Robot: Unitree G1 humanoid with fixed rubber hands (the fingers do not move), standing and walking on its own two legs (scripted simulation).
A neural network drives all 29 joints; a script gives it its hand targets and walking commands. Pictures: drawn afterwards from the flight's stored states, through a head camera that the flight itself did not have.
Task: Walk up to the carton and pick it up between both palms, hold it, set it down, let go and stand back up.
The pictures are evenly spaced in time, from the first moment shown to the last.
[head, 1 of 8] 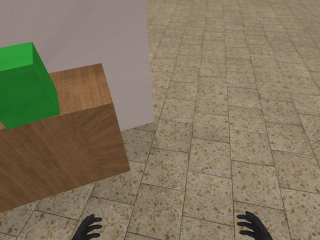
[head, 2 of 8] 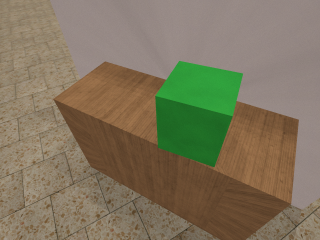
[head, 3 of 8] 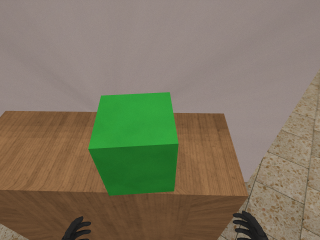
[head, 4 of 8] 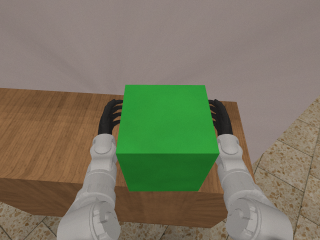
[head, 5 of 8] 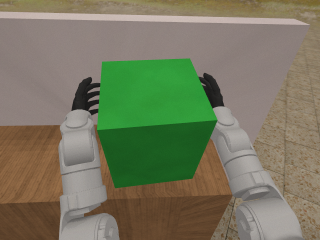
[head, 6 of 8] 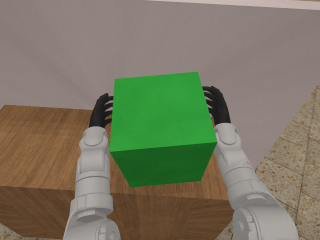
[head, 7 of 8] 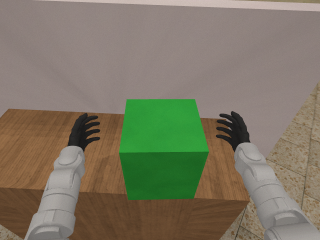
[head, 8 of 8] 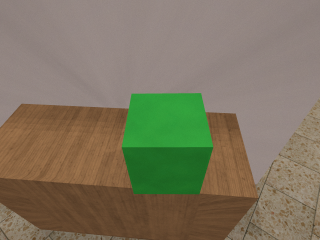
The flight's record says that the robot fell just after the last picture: no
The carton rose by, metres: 0.18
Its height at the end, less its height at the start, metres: +0.00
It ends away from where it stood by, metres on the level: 0.06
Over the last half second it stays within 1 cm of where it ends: yes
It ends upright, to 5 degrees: yes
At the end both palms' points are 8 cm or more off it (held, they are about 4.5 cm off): yes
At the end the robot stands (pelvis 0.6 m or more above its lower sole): yes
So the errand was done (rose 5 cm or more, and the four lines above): yes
